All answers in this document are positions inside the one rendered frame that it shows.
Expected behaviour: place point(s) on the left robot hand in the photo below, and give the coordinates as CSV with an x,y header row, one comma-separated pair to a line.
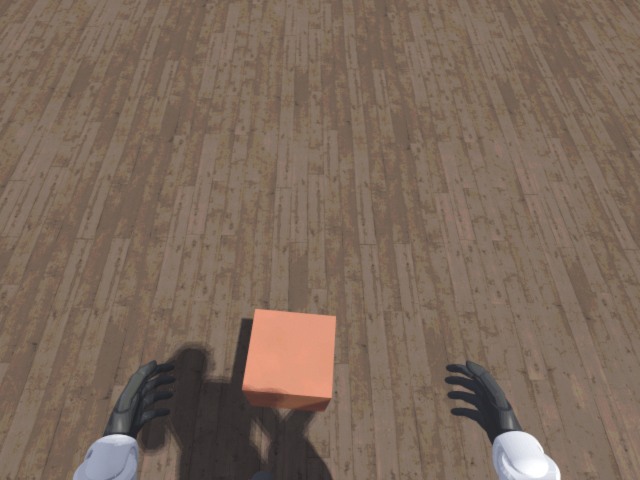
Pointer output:
x,y
128,416

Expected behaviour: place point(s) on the robot right forearm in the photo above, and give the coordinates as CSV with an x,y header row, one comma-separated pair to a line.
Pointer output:
x,y
519,456

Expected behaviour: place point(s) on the carton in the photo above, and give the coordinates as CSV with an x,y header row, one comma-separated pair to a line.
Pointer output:
x,y
290,360

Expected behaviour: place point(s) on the right robot hand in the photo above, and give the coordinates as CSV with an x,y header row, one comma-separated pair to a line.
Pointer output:
x,y
495,413

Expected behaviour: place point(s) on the robot left forearm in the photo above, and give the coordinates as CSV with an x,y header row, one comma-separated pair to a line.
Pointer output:
x,y
113,457

